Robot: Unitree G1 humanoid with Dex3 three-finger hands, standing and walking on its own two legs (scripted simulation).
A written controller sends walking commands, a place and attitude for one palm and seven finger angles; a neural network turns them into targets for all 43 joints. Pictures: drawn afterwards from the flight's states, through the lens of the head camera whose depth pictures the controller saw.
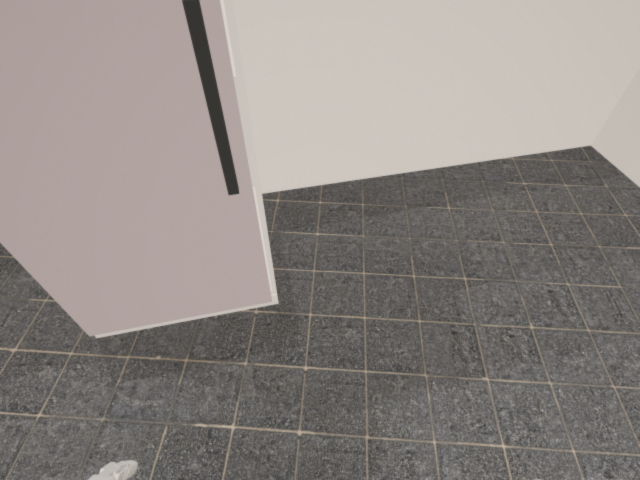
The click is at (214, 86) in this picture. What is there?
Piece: fridge door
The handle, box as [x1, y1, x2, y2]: [182, 0, 238, 194]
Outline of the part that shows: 182,0 228,193 238,193 234,168 199,1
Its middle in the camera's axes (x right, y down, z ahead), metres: -0.21 -0.25 +0.75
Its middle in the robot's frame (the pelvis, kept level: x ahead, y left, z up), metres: +0.73 +0.25 +0.08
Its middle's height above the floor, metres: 0.85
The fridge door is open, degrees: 0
